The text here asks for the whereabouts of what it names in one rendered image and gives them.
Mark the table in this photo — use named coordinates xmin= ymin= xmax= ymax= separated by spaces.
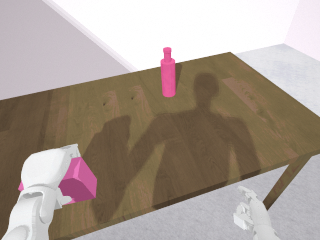
xmin=0 ymin=52 xmax=320 ymax=240

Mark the sponge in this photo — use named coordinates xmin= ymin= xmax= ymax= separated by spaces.
xmin=18 ymin=157 xmax=97 ymax=205

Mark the robot left forearm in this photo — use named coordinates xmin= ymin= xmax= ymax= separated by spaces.
xmin=1 ymin=186 xmax=58 ymax=240

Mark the left robot hand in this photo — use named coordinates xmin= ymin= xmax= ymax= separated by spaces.
xmin=21 ymin=143 xmax=81 ymax=210

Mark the right robot hand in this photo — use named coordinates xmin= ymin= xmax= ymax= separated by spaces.
xmin=233 ymin=185 xmax=272 ymax=233

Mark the robot right forearm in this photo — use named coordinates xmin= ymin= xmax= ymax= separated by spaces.
xmin=252 ymin=224 xmax=281 ymax=240

